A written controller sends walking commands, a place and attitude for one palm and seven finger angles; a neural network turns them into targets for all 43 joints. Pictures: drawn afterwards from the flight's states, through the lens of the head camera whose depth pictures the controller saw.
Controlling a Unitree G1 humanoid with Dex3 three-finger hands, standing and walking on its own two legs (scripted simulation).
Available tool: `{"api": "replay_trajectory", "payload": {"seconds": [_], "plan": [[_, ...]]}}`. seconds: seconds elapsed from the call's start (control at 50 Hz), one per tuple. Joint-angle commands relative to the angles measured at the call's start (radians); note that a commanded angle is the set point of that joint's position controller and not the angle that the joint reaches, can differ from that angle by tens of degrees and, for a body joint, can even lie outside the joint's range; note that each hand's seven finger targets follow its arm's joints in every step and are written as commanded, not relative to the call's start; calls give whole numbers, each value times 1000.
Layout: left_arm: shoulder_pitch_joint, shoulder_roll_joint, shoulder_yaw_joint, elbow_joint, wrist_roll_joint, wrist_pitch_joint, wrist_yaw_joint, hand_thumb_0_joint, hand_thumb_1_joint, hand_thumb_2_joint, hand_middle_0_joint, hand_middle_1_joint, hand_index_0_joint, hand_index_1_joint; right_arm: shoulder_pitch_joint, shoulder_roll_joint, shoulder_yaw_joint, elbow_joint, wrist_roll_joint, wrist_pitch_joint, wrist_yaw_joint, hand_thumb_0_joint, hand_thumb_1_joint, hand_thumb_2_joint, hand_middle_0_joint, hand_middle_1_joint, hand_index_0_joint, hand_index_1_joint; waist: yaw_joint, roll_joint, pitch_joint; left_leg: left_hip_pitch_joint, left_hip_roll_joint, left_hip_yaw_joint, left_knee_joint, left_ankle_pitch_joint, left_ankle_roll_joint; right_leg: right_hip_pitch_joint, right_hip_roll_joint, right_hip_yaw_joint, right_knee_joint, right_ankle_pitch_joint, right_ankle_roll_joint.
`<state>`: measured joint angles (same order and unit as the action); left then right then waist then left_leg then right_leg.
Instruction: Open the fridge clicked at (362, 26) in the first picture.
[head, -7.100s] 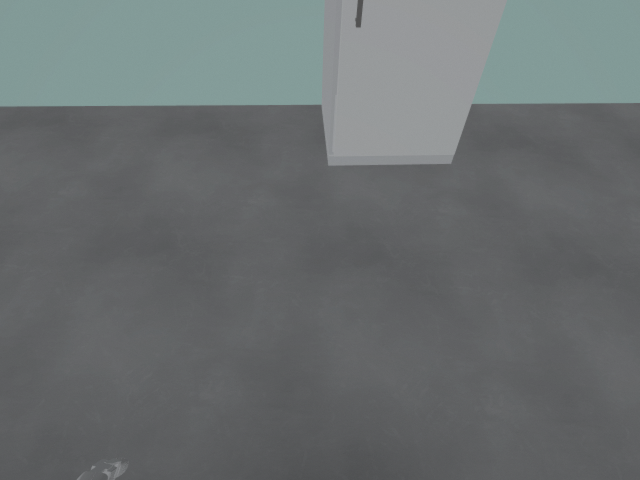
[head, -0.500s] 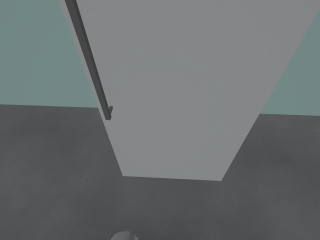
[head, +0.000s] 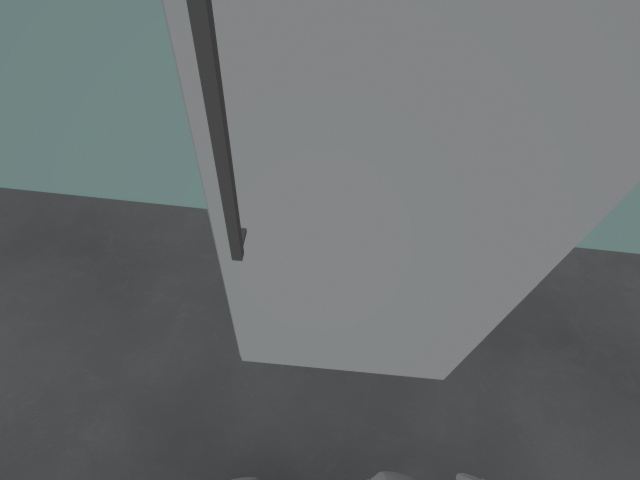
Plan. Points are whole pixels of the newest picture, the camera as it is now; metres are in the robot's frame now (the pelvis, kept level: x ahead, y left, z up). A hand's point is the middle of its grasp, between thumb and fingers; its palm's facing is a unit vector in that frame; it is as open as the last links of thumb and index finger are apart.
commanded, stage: come to a stop and stand still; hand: left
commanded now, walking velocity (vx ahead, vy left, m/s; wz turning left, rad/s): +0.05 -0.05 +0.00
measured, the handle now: (224, 133) +0.47 +0.17 +0.17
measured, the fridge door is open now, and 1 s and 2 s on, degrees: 0 0 0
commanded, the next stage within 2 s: look again from close up in 1.18 s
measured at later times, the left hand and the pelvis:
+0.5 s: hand out of the picture -0.03 +0.12 -0.16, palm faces +0.07 -0.97 -0.21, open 7.3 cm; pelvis -0.02 -0.05 +0.01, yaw +0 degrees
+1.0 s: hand out of the picture +0.00 +0.21 -0.18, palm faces +0.01 -0.97 -0.23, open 7.4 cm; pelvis -0.03 +0.02 -0.01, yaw -1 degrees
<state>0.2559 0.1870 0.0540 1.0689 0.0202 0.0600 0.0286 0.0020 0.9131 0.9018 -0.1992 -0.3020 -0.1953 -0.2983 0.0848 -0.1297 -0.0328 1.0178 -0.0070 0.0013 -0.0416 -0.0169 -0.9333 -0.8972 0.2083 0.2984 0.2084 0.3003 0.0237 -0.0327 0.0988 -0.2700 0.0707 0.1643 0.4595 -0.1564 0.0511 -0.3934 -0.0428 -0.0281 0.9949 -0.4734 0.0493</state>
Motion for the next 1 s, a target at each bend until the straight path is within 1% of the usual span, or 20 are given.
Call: {"api": "replay_trajectory", "payload": {"seconds": [0.0,0.1,0.14,0.16,0.18,0.2,0.22,0.28,0.32,0.44,0.5,0.52,0.56,0.58,0.6,0.64,0.72,0.76,0.84,0.98], "plan": [[80,49,24,-68,4,1,-2,0,900,900,-200,-300,-200,-300,78,-200,-60,-33,-13,5,-3,0,-900,-900,200,300,200,300,-22,185,-151,89,278,-212,-167,241,120,-31,-23,22,26,25,0],[81,13,2,-61,2,-22,-6,0,900,900,-200,-300,-200,-300,75,-196,-59,-21,-25,14,20,0,-900,-900,200,300,200,300,-25,237,-115,-29,226,-257,-249,-277,74,142,-8,-48,-299,21,-28],[193,18,-3,-11,3,-36,-4,0,900,900,-200,-300,-200,-300,63,-187,-58,-14,-18,21,26,0,-900,-900,200,300,200,300,26,190,-112,-127,158,-192,-208,-406,9,316,10,-93,-511,155,-30],[215,51,-3,1,12,-46,0,0,900,900,-200,-300,-200,-300,84,-141,-50,-11,-11,25,30,0,-900,-900,200,300,200,300,30,66,-76,-166,83,-141,-114,-418,-36,331,-30,-41,-652,123,-33],[163,115,-4,-19,17,-64,5,0,900,900,-200,-300,-200,-300,109,-63,-32,-20,3,30,36,0,-900,-900,200,300,200,300,2,-126,-32,-183,6,-84,70,-343,-86,218,-226,249,-846,-133,-103],[85,177,1,-55,10,-57,5,0,900,900,-200,-300,-200,-300,73,-64,-25,-46,-2,34,45,0,-900,-900,200,300,200,300,4,-150,42,-155,-11,-96,147,-322,-85,40,-331,349,-944,-271,-155],[33,200,11,-74,5,-68,8,0,900,900,-200,-300,-200,-300,66,-99,-33,-43,-11,44,48,0,-900,-900,200,300,200,300,8,-222,65,-141,-5,-131,237,-270,-79,-44,-333,402,-985,-327,-163],[-36,151,8,-81,2,-76,9,0,900,900,-200,-300,-200,-300,179,-118,-39,9,-15,38,54,0,-900,-900,200,300,200,300,-40,-124,51,-162,-18,-146,358,-164,-78,55,-257,237,-892,-27,-147],[16,133,8,-70,0,-83,5,0,900,900,-200,-300,-200,-300,203,-114,-35,17,-15,29,53,0,-900,-900,200,300,200,300,-19,-103,2,-186,-24,-133,380,-141,-92,173,-235,161,-820,163,-138],[128,132,21,-13,8,-81,15,0,900,900,-200,-300,-200,-300,138,-97,-21,-18,-4,16,34,0,-900,-900,200,300,200,300,39,-132,-71,-161,-21,-122,240,-263,-102,328,-290,179,-687,587,-205],[79,125,19,-3,1,-75,16,0,900,900,-200,-300,-200,-300,212,-77,-11,18,0,8,25,0,-900,-900,200,300,200,300,1,-159,-112,23,-46,-93,14,-123,-96,275,-224,119,-616,607,-158],[156,126,-8,13,8,-98,53,0,900,900,-200,-300,-200,-300,177,-127,-7,-41,-8,-12,33,0,-900,-900,200,300,200,300,-5,-90,-97,32,-46,-95,124,-136,-88,254,-189,160,-528,900,-117],[70,137,-5,-52,0,-105,40,0,900,900,-200,-300,-200,-300,266,-110,5,-47,-3,-8,35,0,-900,-900,200,300,200,300,-50,-22,-193,57,-17,-123,30,-144,-52,239,-167,86,-509,509,-114],[65,97,-9,-59,-2,-105,36,0,900,900,-200,-300,-200,-300,292,-123,8,-43,-14,-24,36,0,-900,-900,200,300,200,300,-48,108,-188,56,28,-166,9,71,-35,233,-110,30,-431,533,-99],[104,69,-18,-50,-7,-107,34,0,900,900,-200,-300,-200,-300,278,-144,8,-39,-18,-26,28,0,-900,-900,200,300,200,300,-23,123,-177,55,69,-175,57,281,-18,226,-88,10,-430,537,-92],[85,77,-28,-43,0,-88,31,0,900,900,-200,-300,-200,-300,241,-149,13,-55,-7,-27,23,0,-900,-900,200,300,200,300,-22,204,-129,54,65,-198,31,396,-11,214,-58,-25,-429,372,-76],[82,70,-42,-42,-2,-71,21,0,900,900,-200,-300,-200,-300,214,-163,14,-68,-7,-23,16,0,-900,-900,200,300,200,300,-16,64,-42,14,51,-207,-24,200,-2,195,-49,-12,-481,287,-65],[67,79,-44,-53,-1,-62,15,0,900,900,-200,-300,-200,-300,199,-172,17,-76,-8,-20,21,0,-900,-900,200,300,200,300,-17,70,-6,-22,45,-218,-87,18,-4,180,-47,-8,-499,222,-60],[66,87,-45,-65,2,-55,7,0,900,900,-200,-300,-200,-300,184,-186,20,-82,-11,-23,21,0,-900,-900,200,300,200,300,-8,112,9,-33,47,-241,-155,-62,0,177,-43,-12,-501,209,-56],[57,102,-44,-71,1,-61,5,0,900,900,-200,-300,-200,-300,202,-184,22,-66,-9,-33,18,0,-900,-900,200,300,200,300,-10,58,-56,51,39,-211,-119,139,-4,213,-64,0,-515,320,-56]]}}
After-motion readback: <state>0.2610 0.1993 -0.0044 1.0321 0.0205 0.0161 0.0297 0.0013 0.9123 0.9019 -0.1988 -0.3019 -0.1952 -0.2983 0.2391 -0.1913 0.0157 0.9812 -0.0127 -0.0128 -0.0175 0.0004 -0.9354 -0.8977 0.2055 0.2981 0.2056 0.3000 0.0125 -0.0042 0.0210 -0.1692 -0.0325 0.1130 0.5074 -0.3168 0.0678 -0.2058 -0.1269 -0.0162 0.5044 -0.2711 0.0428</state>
